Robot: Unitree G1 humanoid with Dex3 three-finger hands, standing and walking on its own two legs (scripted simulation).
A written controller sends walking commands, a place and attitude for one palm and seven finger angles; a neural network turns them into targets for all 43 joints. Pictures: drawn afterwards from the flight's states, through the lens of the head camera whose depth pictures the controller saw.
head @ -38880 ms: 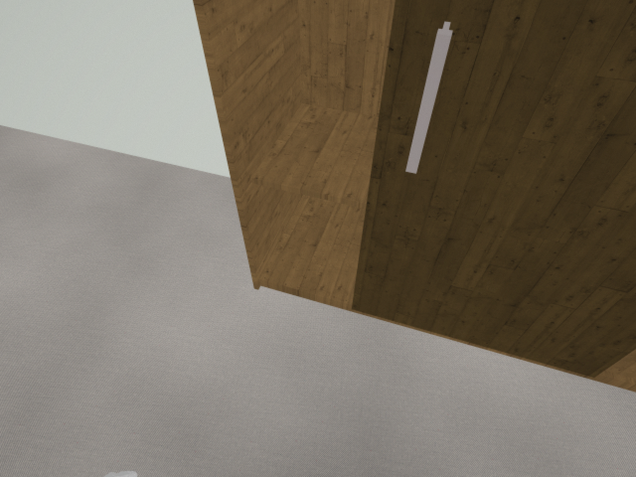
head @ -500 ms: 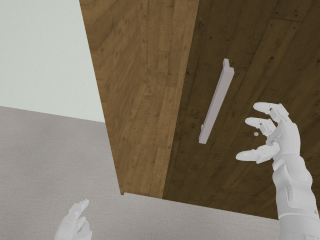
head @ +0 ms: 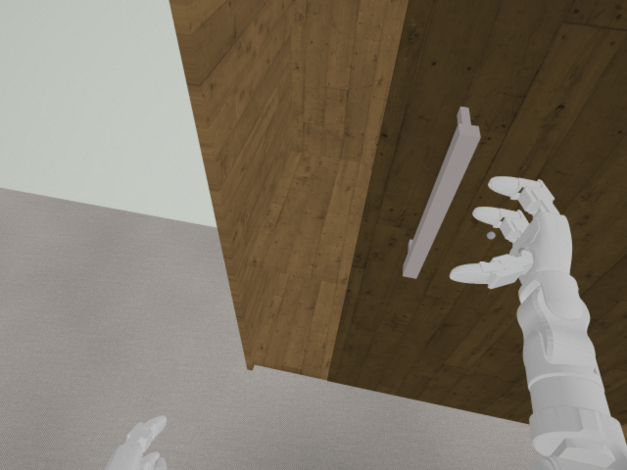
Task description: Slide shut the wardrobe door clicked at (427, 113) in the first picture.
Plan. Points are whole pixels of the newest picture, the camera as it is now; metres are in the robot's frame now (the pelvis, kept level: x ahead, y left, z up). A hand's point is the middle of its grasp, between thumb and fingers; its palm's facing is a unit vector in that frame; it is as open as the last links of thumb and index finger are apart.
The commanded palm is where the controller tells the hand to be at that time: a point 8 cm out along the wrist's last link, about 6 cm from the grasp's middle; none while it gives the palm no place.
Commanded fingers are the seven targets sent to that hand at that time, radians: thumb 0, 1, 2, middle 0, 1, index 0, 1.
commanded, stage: move the hooked fingers beside the handle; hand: right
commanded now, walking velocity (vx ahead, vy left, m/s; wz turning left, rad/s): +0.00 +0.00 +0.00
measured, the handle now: (433, 203) +0.45 -0.12 +0.12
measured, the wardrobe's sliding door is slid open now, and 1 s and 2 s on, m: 0.24 0.24 0.24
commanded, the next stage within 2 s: feel for the door with the fingertips in 0.78 s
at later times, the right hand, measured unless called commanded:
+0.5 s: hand (495, 240) +0.39 -0.19 +0.12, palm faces +0.12 +0.99 +0.00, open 14.0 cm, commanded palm +0.35 -0.23 +0.12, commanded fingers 0.00 0.50 -0.30 0.30 1.20 0.30 1.20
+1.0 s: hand (484, 238) +0.39 -0.17 +0.12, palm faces +0.11 +0.99 +0.00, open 14.0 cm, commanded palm +0.36 -0.21 +0.12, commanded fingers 0.00 0.50 -0.30 0.30 1.20 0.30 1.20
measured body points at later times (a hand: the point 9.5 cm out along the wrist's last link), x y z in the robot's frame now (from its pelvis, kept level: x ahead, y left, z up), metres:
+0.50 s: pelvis +0.01 -0.01 +0.00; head +0.02 +0.00 +0.45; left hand +0.14 +0.24 -0.11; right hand +0.38 -0.24 +0.12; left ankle -0.03 +0.11 -0.73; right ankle +0.04 -0.13 -0.73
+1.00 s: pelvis +0.01 +0.00 +0.00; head +0.01 +0.01 +0.45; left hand +0.13 +0.24 -0.11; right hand +0.37 -0.22 +0.13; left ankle -0.03 +0.11 -0.73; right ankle +0.04 -0.13 -0.73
